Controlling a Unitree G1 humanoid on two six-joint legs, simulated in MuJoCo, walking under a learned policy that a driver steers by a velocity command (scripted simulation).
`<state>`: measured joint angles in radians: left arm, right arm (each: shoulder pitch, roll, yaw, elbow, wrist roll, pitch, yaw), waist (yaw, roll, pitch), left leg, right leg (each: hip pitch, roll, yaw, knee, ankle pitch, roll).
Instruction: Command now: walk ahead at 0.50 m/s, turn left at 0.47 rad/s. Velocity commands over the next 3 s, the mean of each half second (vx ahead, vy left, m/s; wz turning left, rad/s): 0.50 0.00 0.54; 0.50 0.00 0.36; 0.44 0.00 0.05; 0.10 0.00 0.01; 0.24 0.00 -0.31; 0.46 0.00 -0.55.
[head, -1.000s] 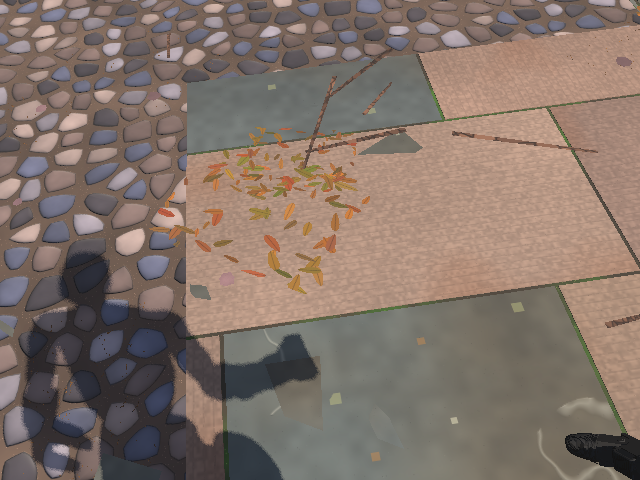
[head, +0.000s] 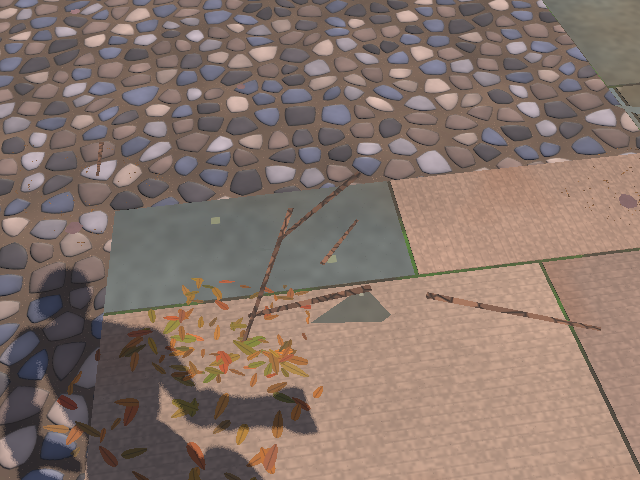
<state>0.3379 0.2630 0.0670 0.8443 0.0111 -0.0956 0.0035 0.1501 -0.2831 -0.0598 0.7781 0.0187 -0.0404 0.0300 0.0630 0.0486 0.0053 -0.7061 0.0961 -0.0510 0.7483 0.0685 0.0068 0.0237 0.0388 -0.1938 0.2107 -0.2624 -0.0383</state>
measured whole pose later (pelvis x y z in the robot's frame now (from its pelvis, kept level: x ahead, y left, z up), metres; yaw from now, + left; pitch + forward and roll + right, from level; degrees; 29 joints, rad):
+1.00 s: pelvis +0.55 +0.10 +0.00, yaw +28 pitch +2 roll -1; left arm 0.38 0.28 0.06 0.86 -0.02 -0.08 -0.01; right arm 0.10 -0.27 -0.04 0.64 0.02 -0.05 0.02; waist 0.11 0.04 0.01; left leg -0.62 0.08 -0.04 0.66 -0.06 0.00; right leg -0.05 0.02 -0.05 0.27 -0.26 -0.02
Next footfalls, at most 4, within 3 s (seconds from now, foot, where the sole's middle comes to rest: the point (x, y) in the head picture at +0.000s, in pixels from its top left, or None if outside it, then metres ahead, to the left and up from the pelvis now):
0.16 left None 0.26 0.13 -0.78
0.62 right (368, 446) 0.57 -0.02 -0.78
1.12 left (214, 388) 0.68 0.33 -0.78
1.58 right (268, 274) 1.01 0.25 -0.78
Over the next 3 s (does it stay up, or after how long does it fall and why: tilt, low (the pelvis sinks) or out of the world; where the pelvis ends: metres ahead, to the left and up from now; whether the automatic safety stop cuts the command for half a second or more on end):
stays up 1.28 0.40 0.00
